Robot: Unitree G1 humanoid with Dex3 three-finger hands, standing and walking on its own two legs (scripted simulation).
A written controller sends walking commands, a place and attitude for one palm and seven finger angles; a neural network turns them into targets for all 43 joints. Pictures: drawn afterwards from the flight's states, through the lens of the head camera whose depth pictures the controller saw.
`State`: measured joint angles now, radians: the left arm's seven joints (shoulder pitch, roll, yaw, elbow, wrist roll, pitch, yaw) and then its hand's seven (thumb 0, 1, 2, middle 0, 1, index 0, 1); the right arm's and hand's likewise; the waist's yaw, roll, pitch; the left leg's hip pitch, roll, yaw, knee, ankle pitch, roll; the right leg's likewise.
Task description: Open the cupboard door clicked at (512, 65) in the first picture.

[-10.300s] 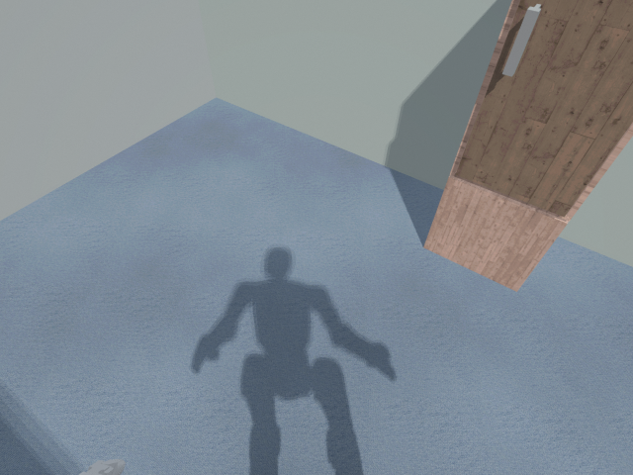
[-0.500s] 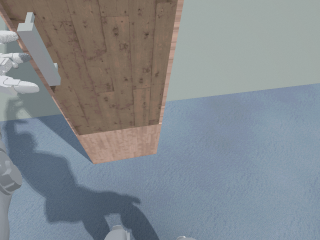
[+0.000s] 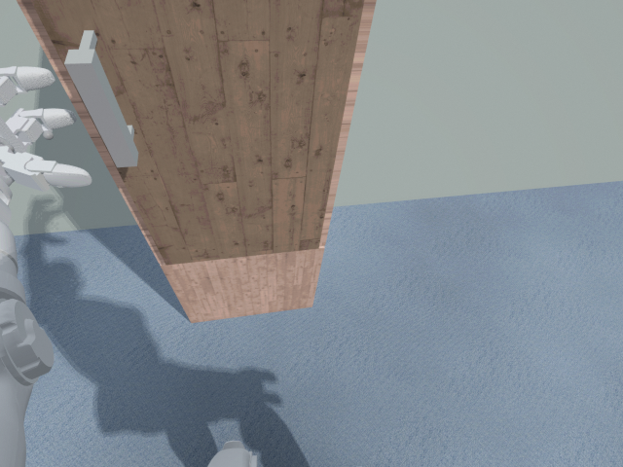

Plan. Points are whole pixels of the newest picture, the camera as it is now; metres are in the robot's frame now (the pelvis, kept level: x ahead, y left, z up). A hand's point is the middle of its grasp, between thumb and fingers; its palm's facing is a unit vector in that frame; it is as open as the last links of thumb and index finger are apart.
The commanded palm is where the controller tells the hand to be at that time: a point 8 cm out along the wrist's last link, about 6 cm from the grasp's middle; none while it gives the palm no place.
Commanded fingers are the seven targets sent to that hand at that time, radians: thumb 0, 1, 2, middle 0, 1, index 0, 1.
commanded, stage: move the hooked fingers beside the handle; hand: left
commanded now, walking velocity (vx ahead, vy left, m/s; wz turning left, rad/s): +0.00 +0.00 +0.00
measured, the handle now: (109, 103) +0.53 +0.23 +0.15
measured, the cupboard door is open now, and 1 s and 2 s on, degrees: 0 0 0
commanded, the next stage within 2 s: slide the fingers in behind the handle in 0.04 s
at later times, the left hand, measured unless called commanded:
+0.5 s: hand (59, 135) +0.47 +0.28 +0.14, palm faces +0.10 -0.99 +0.02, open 14.0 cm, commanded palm +0.45 +0.31 +0.14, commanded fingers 0.00 -0.50 0.30 -0.30 -1.20 -0.30 -1.20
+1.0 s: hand (92, 133) +0.48 +0.24 +0.14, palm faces +0.11 -0.99 +0.01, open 14.0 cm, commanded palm +0.46 +0.28 +0.14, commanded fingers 0.00 -0.50 0.30 -0.30 -1.20 -0.30 -1.20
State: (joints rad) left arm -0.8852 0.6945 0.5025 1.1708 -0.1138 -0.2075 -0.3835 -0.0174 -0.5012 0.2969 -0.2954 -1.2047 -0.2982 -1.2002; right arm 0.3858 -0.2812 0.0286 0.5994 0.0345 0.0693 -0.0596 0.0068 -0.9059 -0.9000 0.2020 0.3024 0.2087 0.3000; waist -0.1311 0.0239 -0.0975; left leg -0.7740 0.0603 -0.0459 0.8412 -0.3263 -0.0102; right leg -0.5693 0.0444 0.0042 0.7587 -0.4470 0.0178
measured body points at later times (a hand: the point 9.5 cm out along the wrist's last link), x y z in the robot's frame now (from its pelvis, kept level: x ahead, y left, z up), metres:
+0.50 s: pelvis -0.01 +0.00 +0.00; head +0.07 +0.03 +0.44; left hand +0.46 +0.33 +0.15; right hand +0.00 -0.28 -0.10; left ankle +0.04 +0.12 -0.70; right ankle -0.05 -0.14 -0.70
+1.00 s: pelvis -0.01 +0.00 +0.00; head +0.06 +0.02 +0.44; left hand +0.47 +0.29 +0.15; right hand +0.01 -0.27 -0.11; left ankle +0.04 +0.12 -0.70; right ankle -0.05 -0.14 -0.70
